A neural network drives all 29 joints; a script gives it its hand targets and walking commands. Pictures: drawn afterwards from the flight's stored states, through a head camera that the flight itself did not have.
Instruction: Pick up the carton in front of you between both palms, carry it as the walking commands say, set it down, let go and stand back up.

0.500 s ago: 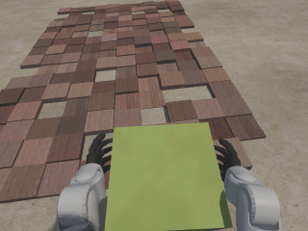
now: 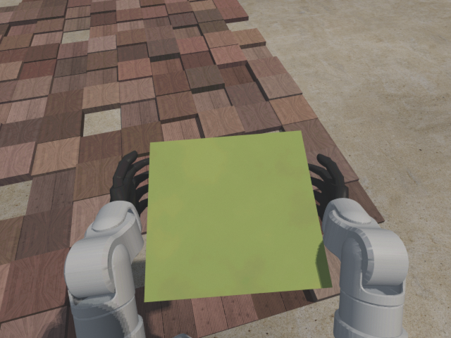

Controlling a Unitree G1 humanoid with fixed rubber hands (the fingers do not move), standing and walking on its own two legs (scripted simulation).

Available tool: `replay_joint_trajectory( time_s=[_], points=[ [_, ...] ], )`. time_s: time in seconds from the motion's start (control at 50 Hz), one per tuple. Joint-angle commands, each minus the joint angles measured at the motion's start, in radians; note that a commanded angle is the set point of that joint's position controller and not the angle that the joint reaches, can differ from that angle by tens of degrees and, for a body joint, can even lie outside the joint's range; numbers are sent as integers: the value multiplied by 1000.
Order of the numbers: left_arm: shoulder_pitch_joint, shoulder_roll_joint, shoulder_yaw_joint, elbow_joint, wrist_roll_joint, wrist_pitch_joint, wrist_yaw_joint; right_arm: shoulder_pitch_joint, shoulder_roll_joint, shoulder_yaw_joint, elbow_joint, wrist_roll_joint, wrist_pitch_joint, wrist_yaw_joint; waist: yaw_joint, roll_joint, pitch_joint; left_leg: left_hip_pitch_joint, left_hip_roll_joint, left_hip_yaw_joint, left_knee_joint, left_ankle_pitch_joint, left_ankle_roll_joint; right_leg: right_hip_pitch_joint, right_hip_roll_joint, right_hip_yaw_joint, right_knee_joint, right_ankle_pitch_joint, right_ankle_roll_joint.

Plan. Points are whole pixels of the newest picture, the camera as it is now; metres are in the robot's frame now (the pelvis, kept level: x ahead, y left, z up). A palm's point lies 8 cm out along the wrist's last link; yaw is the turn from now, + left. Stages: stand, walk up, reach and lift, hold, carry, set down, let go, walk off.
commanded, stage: carry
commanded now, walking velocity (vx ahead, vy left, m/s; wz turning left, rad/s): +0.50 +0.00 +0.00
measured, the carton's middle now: (232, 225) +0.29 -0.01 +0.05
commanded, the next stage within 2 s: none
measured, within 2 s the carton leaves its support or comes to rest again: neither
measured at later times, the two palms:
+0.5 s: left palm (125, 42) +0.67 +0.18 +0.17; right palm (256, 28) +0.75 -0.12 +0.15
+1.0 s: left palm out of the picture +1.06 +0.10 +0.19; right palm out of the picture +1.09 -0.20 +0.19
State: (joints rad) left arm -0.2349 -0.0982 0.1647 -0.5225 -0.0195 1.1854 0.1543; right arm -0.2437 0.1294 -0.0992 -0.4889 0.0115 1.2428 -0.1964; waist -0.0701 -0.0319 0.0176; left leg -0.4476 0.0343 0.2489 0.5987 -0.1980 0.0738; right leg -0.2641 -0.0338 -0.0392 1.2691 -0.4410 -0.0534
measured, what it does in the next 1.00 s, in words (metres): climbs: right foot, then left foot 0.03 m higher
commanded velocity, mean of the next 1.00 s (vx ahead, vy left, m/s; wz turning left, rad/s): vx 0.50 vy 0.00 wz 0.00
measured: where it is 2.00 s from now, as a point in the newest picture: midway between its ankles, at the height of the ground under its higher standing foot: (213, 119)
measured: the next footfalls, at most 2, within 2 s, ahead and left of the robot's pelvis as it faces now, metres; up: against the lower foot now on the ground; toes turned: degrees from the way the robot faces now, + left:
right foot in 0.22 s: +0.30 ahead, -0.14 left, +0.01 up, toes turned +8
left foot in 0.56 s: +0.49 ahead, +0.06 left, +0.05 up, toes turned +11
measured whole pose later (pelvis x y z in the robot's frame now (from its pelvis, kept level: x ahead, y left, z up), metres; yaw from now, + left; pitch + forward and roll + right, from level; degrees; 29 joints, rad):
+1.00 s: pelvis +0.70 -0.07 +0.06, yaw +4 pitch +6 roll +2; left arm -0.63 -0.13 0.33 -0.23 0.07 1.19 0.17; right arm -0.70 0.07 -0.29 -0.13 0.06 1.17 -0.20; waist -0.03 0.01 0.08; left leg -0.49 0.00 -0.01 1.19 -0.40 0.02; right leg -0.44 0.03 -0.07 0.57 -0.24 -0.08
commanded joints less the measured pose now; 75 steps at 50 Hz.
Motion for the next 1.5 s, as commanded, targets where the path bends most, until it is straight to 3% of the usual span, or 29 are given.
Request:
replay_joint_trajectory(
  time_s=[0.0,0.08,0.18,0.2,0.22,0.24,0.3,0.38,0.42,0.48,0.52,0.54,0.56,0.6,0.64,0.7,0.78,0.8,0.82,0.86,0.92,1.06,1.18,1.24,1.28,1.32,1.4,1.44,1.48],
  points=[
    [-529,-573,-560,69,-168,13,-30,-710,578,601,-76,307,-53,90,35,97,-372,439,271,-337,-283,36,105,-326,-56,45,-178,-4,-21],
    [-622,-590,-547,170,-133,1,-6,-805,564,546,75,286,-66,76,13,234,-350,397,207,-212,-278,160,100,-236,-12,-59,-511,83,5],
    [-712,-526,-433,390,-113,12,8,-879,485,417,264,186,-52,20,94,108,-332,234,134,-74,-44,4,20,58,63,-169,-754,239,1],
    [-775,-564,-451,376,-135,-1,8,-940,515,408,248,171,-62,15,142,-42,-378,67,60,-28,232,70,-20,256,-44,18,-787,156,-55],
    [-797,-520,-407,447,-120,-5,11,-992,518,361,295,148,-51,6,163,-338,-407,-147,-67,-56,542,-158,-71,372,-271,486,-928,205,-164],
    [-834,-606,-418,414,-145,-17,7,-1050,591,417,242,195,-63,12,181,-369,-428,-290,-78,-134,650,-355,-59,477,-309,571,-940,491,-215],
    [-978,-721,-507,402,-218,-31,-14,-996,623,331,350,138,-92,10,169,-41,-487,-460,12,-297,728,-312,-6,581,-283,395,-770,701,-184],
    [-1017,-779,-530,325,-254,-69,-32,-1040,651,345,284,143,-135,9,176,-30,-467,-396,-20,-215,410,-296,-39,537,-219,349,-806,762,-154],
    [-990,-730,-510,262,-239,-67,-32,-887,619,325,371,88,-142,-7,193,-45,-432,-405,-93,-107,312,-259,-53,617,-173,325,-764,1226,-126],
    [-934,-764,-557,273,-282,-60,-44,-880,614,336,299,55,-140,-8,168,-204,-453,-58,-134,-64,9,14,-34,421,-102,161,-711,1347,-77],
    [-989,-792,-613,208,-332,-64,-69,-882,594,310,231,6,-151,-8,36,-94,-534,439,-125,-16,-169,326,-10,143,-51,37,-555,1137,-13],
    [-988,-779,-600,267,-333,-48,-75,-865,600,321,254,16,-140,-6,-34,-48,-588,759,45,-184,-95,323,91,-144,-54,41,-378,792,25],
    [-1024,-819,-607,280,-342,-42,-83,-884,577,325,261,25,-145,-4,-87,316,-640,1057,333,-627,-22,866,298,-566,118,49,88,28,93],
    [-1079,-786,-623,155,-353,-61,-83,-974,611,405,122,85,-166,1,-149,249,-592,1160,299,-656,32,964,263,-868,101,190,344,-269,33],
    [-967,-727,-545,192,-274,-76,-48,-1032,674,472,35,188,-159,21,-87,-2,-521,979,260,-503,-59,756,135,-783,39,136,135,-103,3],
    [-854,-552,-417,105,-80,-107,37,-1055,659,545,-76,313,-169,54,-2,176,-565,756,159,-382,-165,597,61,-505,35,23,-336,70,13],
    [-674,-421,-290,272,69,-50,47,-1028,626,605,92,412,-106,91,42,122,-531,412,112,-221,16,683,19,97,102,-80,-828,565,11],
    [-692,-437,-328,287,57,-36,36,-1027,621,608,119,402,-94,98,114,86,-574,224,61,-171,174,508,-26,342,28,-29,-862,642,-29],
    [-754,-415,-312,349,31,-13,30,-942,641,557,308,338,-59,98,141,-113,-588,-71,-28,-201,374,-136,-60,625,-165,220,-758,910,-93],
    [-806,-513,-360,355,-43,14,0,-979,663,478,368,295,-33,94,152,-267,-606,-338,-76,-283,806,-355,-41,696,-389,521,-745,913,-270],
    [-1082,-699,-483,146,-159,-5,-30,-1026,834,476,325,282,-53,97,125,-32,-510,-308,2,-309,604,-164,-57,522,-233,346,-835,773,-121],
    [-1070,-775,-595,244,-310,-25,-74,-859,652,322,358,-10,-107,0,152,-82,-427,-272,-45,-162,224,99,-37,452,-110,146,-901,1060,-66],
    [-1112,-744,-588,282,-350,-17,-89,-841,618,316,424,-12,-55,14,196,-85,-382,-67,-91,-78,-152,392,-15,435,-76,45,-847,999,-31],
    [-1004,-734,-526,416,-286,-2,-59,-887,587,329,384,29,-44,15,138,-106,-424,89,-92,-76,-242,373,25,451,-110,15,-640,1100,-27],
    [-1059,-713,-508,390,-249,-3,-45,-828,592,286,469,10,-31,33,11,14,-483,478,23,-148,-309,513,59,214,-76,-6,-330,830,23],
    [-1068,-699,-497,437,-212,14,-35,-809,593,273,530,36,-30,46,-18,293,-539,960,326,-467,17,1213,169,-417,98,11,72,-219,43],
    [-1027,-797,-399,408,-118,-22,-11,-1036,817,406,395,178,-78,89,9,108,-497,687,262,-634,-225,490,125,-449,26,63,-15,41,29],
    [-968,-862,-410,468,-82,-62,-1,-1140,882,473,326,267,-113,118,23,99,-477,602,215,-526,-249,591,20,-398,21,23,-122,97,44],
    [-846,-872,-412,523,-18,-91,4,-1071,927,510,353,285,-146,141,41,111,-509,640,189,-478,-234,601,92,-441,31,4,-120,112,32]
  ],
)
